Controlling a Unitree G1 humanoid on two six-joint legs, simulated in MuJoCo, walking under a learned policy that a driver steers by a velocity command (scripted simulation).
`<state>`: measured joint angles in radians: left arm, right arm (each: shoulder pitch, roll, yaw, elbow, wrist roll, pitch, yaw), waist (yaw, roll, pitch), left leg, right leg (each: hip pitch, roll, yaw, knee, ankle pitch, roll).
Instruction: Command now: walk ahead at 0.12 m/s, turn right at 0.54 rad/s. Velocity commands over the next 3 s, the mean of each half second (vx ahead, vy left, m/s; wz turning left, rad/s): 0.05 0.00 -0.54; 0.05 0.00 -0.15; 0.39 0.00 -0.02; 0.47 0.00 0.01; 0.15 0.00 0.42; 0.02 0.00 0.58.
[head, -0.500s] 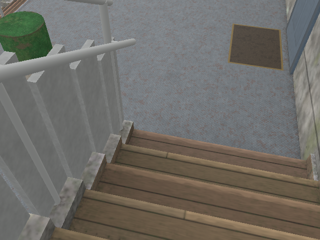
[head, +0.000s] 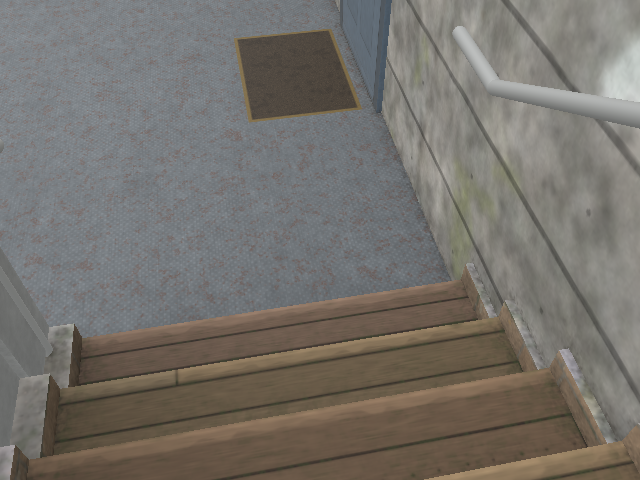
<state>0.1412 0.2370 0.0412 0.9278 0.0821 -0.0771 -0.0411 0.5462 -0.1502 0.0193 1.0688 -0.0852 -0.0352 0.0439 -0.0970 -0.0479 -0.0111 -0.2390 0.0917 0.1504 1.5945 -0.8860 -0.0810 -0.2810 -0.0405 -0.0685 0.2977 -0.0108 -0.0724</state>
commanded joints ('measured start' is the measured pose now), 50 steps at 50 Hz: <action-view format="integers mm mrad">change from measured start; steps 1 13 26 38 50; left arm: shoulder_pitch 573 97 257 12 -78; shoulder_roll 246 193 80 175 91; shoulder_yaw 94 36 -9 27 33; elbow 71 -203 -188 -154 -180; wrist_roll -13 2 -6 -62 -101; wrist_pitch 7 -33 25 26 36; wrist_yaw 29 10 1 -25 45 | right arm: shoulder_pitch -353 -168 -334 -261 -172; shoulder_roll -125 -190 -205 -301 -226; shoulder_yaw -22 -63 -56 -60 -92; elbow -320 -358 -364 -263 -184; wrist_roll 73 16 18 75 77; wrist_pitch -57 -39 -39 -37 -37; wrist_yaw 46 -30 11 69 -48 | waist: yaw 326 16 181 20 5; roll -51 -22 43 6 40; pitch -381 -67 -120 -79 142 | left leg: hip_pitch -982 -155 -168 61 322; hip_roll -5 -68 86 -4 251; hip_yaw -150 -183 -281 -182 -444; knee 458 -346 -1016 -1087 -1285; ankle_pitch -140 674 1497 669 826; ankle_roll -50 0 284 140 362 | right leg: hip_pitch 1098 -312 -619 -141 -493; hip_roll -415 -210 91 3 -14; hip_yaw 390 379 175 129 63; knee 343 360 1326 279 454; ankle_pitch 1122 421 -154 -173 -402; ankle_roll -395 -210 186 67 3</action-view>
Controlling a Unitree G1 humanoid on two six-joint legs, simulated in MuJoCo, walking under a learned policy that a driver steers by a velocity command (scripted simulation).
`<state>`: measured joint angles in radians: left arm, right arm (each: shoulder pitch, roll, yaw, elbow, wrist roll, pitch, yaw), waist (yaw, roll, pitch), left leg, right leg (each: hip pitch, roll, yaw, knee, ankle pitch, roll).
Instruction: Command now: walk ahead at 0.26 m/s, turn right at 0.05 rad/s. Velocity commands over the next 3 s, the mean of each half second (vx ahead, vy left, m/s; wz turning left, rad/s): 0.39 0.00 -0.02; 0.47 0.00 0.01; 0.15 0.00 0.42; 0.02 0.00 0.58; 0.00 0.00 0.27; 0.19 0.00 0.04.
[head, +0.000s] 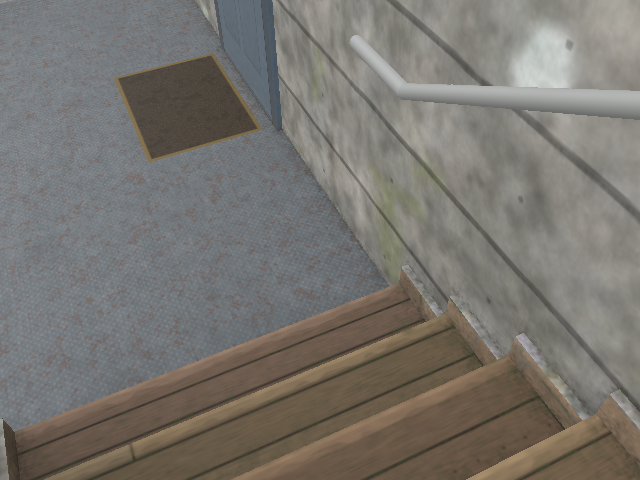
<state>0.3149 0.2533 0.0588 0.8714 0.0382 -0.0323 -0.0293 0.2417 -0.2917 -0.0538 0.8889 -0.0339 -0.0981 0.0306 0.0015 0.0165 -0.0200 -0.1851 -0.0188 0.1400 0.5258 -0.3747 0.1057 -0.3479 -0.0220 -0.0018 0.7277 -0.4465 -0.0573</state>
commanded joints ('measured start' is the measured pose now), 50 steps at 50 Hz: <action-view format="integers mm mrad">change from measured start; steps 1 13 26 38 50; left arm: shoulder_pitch -189 232 169 255 -89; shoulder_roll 52 221 93 47 -3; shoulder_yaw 3 46 3 5 -62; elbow -123 128 158 150 64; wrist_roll -55 -25 -1 -50 107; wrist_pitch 6 16 -54 11 -18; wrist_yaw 34 37 54 98 -71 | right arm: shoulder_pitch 115 28 -223 328 216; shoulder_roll -113 -82 -5 -85 22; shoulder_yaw -24 -32 -23 -25 27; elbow -11 -50 -69 99 128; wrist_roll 27 21 -18 37 -85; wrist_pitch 50 96 118 56 -72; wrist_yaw -29 -44 11 -2 -13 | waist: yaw -53 106 72 -26 -17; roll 32 -145 -71 75 -21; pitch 62 135 135 -156 115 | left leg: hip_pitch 286 -640 -463 660 47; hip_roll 334 -1 -29 369 193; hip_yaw -350 -259 -238 -398 -415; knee -170 724 248 138 69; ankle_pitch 542 -257 631 1008 431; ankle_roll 140 -33 -65 112 147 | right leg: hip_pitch -329 257 24 -697 -678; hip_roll -22 -324 -141 80 -95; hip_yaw -19 609 252 94 165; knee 10 -484 -72 1354 245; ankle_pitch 43 -291 5 -301 761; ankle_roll -4 -255 -173 -140 79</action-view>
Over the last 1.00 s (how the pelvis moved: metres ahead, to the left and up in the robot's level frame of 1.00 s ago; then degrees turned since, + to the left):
0.10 0.08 -0.02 -20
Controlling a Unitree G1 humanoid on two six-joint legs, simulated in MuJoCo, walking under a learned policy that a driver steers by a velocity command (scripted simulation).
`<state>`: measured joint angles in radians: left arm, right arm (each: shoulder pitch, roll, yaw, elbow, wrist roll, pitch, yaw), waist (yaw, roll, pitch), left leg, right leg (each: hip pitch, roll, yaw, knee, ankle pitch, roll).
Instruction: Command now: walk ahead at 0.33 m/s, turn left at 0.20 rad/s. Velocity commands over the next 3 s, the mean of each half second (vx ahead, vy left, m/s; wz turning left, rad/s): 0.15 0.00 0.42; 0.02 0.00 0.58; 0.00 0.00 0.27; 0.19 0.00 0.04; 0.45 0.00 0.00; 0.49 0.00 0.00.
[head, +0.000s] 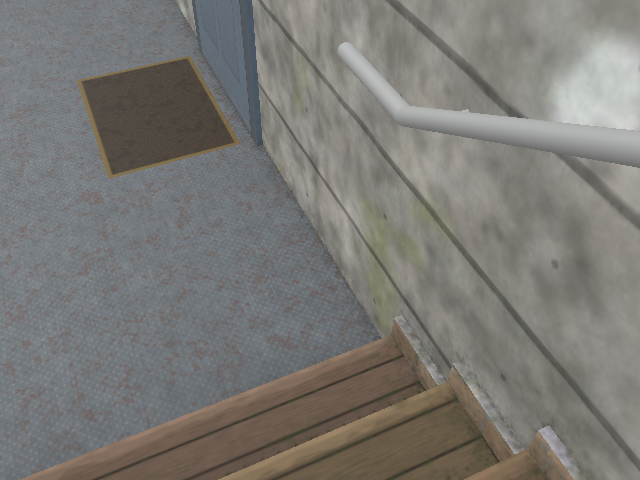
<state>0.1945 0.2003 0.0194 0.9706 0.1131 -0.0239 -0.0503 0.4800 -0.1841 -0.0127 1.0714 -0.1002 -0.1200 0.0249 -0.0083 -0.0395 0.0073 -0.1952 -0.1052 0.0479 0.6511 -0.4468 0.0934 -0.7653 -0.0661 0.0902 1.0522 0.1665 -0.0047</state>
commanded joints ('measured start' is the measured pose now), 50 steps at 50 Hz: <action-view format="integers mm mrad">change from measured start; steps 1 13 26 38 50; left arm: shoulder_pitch -99 235 94 159 248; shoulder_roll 71 263 133 157 37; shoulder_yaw -21 51 44 96 20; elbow -89 -123 -166 -134 -237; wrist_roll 9 -37 5 -20 -74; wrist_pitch -29 -43 -112 -102 -58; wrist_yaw -35 21 89 166 86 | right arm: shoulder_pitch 174 166 48 -145 -58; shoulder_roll -17 -128 -58 -44 -169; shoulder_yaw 9 11 26 -14 -47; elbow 25 -142 -374 -440 -340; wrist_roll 6 45 52 46 32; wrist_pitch -47 30 159 138 41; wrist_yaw -26 28 36 32 53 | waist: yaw -72 44 -52 99 123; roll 63 15 -3 -71 103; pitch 70 -98 -14 -44 4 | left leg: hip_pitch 253 -326 -785 -455 -476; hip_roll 299 54 210 153 272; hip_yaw -376 -321 -159 87 -365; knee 7 711 906 28 -312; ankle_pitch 568 324 382 240 28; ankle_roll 165 -45 -169 -44 -24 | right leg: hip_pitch -442 969 374 567 -247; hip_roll -78 -125 -383 -407 55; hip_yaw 66 -140 -66 -201 -92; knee -149 -776 -791 -836 803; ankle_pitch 84 482 -330 -817 -344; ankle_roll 48 -146 -278 -130 29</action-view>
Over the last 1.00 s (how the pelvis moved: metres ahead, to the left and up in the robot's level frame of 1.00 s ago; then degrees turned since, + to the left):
0.36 -0.04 -0.19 1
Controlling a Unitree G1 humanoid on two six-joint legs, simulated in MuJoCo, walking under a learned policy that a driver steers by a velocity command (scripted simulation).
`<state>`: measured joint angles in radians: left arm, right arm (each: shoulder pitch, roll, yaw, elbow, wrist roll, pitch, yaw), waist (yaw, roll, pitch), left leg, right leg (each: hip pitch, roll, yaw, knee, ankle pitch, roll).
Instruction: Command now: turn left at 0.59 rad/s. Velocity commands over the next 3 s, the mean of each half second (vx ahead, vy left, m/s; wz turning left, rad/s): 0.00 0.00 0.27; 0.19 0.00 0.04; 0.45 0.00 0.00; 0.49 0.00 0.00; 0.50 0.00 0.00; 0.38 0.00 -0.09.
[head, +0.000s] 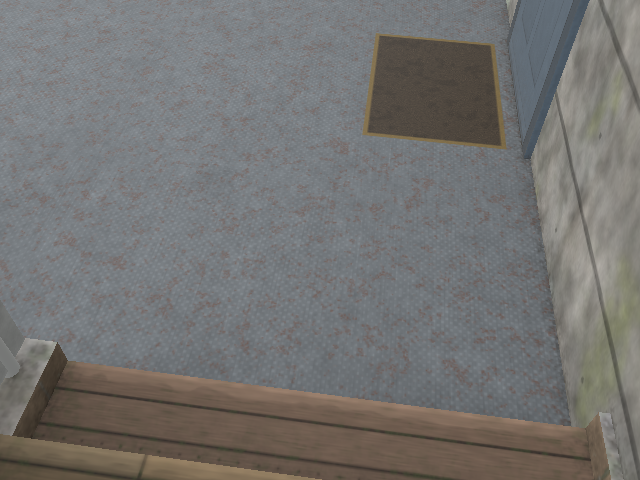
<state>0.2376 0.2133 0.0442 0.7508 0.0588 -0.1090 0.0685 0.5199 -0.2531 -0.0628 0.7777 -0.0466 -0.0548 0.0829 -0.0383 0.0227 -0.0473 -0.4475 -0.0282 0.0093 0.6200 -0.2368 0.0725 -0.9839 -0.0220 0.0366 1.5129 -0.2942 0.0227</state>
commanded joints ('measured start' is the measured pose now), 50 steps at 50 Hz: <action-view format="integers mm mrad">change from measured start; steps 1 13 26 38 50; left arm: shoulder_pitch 184 102 51 103 -10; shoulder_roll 31 42 103 140 119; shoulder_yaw -10 -64 -43 26 55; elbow -38 25 116 142 143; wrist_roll -33 1 -93 -43 -14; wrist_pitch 34 82 11 90 81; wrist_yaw -49 -151 -208 -73 -82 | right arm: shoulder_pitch -115 -69 -137 -391 -66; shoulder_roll -120 -53 -50 -35 -144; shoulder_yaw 6 83 35 8 -36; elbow -38 126 123 84 244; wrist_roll -25 31 58 44 14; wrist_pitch -40 -64 39 38 0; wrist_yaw -19 11 8 -99 -90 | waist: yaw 144 54 -9 104 -9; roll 46 37 -82 -73 94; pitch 53 59 114 102 101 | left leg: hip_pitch -255 -91 1 -51 326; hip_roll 166 150 12 36 303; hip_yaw -302 -368 -78 16 -365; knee -281 -206 -99 -47 -213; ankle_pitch -212 -251 -138 -70 138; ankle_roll -5 94 -115 -21 219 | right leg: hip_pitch -5 184 734 910 278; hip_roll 10 -108 -90 -180 -37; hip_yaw -53 -19 153 205 -23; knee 338 -282 -1188 -1192 -400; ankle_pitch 128 314 -90 -122 -24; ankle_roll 9 92 -22 -203 -64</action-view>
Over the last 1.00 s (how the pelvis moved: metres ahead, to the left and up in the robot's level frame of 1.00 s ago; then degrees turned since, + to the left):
0.16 -0.02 -0.16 33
